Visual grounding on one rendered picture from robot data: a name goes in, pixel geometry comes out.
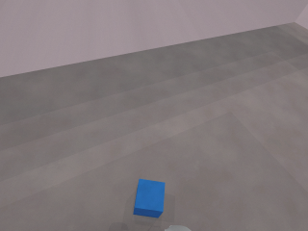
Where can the carton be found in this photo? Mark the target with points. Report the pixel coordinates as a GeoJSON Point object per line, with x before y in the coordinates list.
{"type": "Point", "coordinates": [150, 198]}

